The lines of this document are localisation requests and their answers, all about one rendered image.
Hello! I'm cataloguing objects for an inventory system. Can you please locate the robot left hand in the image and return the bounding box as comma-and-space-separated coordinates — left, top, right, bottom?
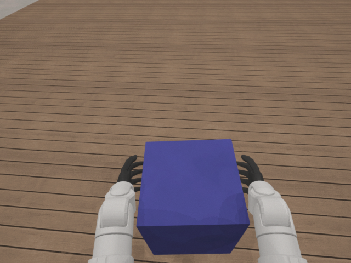
117, 155, 143, 192

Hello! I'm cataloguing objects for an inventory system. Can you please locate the carton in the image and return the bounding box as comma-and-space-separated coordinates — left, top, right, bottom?
136, 139, 250, 255

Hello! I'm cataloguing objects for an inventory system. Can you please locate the robot left forearm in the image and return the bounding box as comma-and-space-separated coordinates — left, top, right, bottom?
88, 181, 136, 263

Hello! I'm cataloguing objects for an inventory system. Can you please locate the robot right forearm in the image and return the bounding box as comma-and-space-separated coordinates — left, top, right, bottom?
248, 181, 307, 263

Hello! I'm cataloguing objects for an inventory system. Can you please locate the robot right hand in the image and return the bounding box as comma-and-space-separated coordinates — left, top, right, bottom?
236, 155, 264, 194

